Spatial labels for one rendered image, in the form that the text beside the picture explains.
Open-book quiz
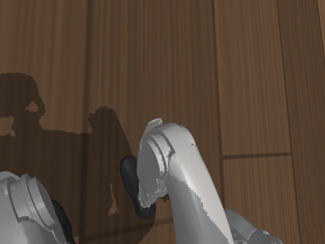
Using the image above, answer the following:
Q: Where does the left robot foot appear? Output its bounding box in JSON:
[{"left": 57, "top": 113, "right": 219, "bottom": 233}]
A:
[{"left": 51, "top": 200, "right": 75, "bottom": 244}]

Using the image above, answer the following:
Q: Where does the right robot foot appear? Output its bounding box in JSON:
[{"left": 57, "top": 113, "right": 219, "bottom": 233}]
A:
[{"left": 119, "top": 156, "right": 156, "bottom": 220}]

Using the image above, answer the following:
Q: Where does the right robot arm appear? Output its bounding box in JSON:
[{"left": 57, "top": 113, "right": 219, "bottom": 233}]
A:
[{"left": 248, "top": 229, "right": 283, "bottom": 244}]

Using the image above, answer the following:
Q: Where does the right robot hand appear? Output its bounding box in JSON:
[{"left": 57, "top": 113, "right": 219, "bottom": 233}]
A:
[{"left": 224, "top": 209, "right": 258, "bottom": 244}]

